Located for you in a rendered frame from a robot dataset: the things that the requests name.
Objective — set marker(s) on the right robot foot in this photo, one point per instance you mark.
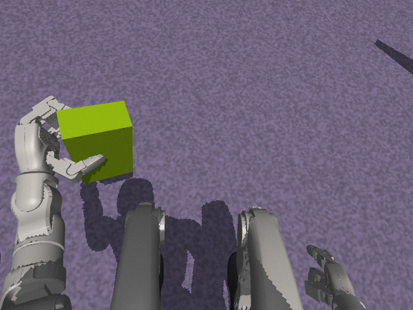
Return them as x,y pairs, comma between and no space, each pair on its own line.
232,279

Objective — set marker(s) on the left robot arm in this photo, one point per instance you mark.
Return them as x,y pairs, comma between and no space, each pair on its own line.
37,276

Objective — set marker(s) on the left robot hand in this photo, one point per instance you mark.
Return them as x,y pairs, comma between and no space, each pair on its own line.
37,149

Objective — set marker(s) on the right robot arm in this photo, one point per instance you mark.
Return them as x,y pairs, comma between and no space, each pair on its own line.
347,302

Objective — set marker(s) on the right robot hand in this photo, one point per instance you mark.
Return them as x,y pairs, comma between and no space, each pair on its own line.
323,286

